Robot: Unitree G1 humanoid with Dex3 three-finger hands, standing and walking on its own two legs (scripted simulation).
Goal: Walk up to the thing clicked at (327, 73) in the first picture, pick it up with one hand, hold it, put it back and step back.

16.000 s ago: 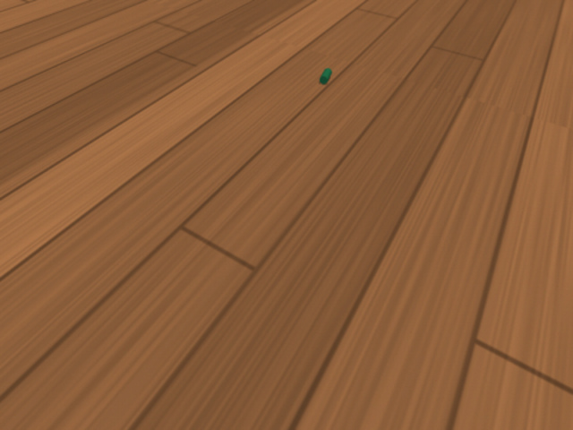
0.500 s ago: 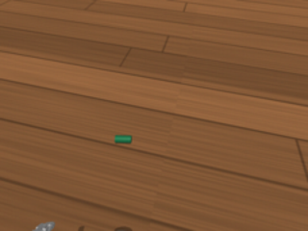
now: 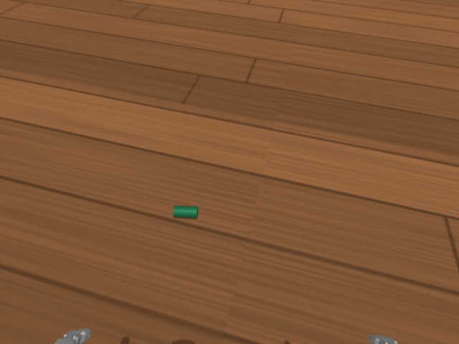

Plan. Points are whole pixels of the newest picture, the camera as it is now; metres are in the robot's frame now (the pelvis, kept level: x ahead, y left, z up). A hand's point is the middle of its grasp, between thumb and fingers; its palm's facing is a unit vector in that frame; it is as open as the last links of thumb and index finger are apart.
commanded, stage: stand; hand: left
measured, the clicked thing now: (185, 211) +0.79 +0.23 -0.75
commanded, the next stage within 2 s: walk up in 0.96 s
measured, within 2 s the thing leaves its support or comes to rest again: neither
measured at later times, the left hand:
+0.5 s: hand out of the picture +0.06 +0.25 -0.15, palm faces -0.04 -0.94 -0.34, open 7.4 cm
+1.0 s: hand out of the picture +0.08 +0.25 -0.15, palm faces -0.04 -0.94 -0.33, open 7.4 cm
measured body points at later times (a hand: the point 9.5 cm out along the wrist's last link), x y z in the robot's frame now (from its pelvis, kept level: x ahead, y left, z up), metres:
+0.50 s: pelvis -0.01 +0.00 +0.00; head +0.00 +0.00 +0.45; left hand +0.06 +0.30 -0.13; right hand +0.05 -0.31 -0.13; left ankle +0.00 +0.13 -0.74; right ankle -0.02 -0.13 -0.74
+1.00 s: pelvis +0.00 +0.00 +0.00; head +0.00 +0.00 +0.45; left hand +0.08 +0.30 -0.13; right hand +0.06 -0.31 -0.13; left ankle +0.00 +0.13 -0.74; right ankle -0.02 -0.13 -0.74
